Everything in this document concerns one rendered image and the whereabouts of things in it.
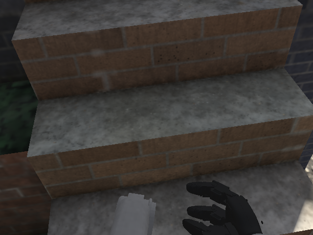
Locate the left robot shin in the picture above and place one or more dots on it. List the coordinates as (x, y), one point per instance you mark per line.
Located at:
(119, 199)

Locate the left robot thigh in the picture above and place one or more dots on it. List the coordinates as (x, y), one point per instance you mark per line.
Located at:
(134, 215)

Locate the right robot hand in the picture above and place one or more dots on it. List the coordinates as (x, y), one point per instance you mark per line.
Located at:
(238, 217)

